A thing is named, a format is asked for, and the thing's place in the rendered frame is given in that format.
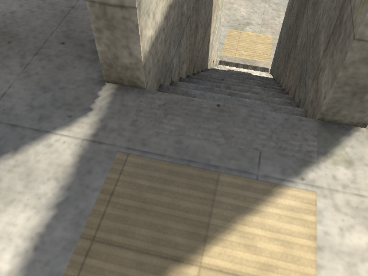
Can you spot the stairs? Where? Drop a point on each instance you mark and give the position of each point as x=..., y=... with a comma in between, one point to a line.
x=236, y=86

